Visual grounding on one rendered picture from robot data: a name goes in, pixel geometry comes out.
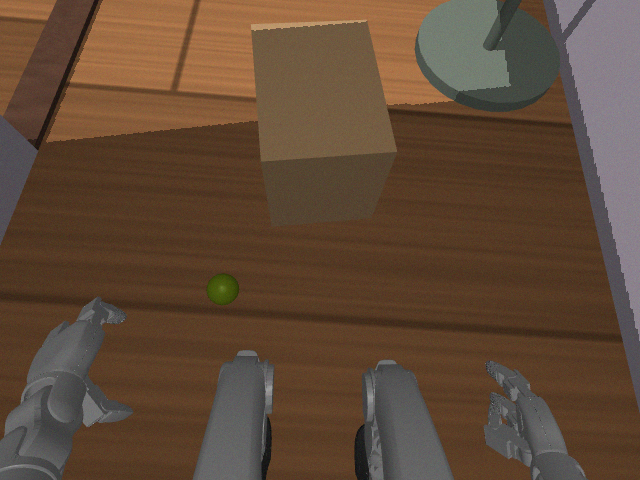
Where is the right robot arm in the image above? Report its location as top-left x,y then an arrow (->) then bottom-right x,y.
530,452 -> 588,480

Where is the left robot arm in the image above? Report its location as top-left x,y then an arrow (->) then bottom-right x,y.
0,371 -> 87,480

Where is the coat stand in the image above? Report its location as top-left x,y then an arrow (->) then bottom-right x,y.
415,0 -> 560,112

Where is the right robot hand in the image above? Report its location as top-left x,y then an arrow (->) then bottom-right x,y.
484,360 -> 568,468

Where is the left robot hand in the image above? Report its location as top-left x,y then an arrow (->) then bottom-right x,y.
27,297 -> 133,427

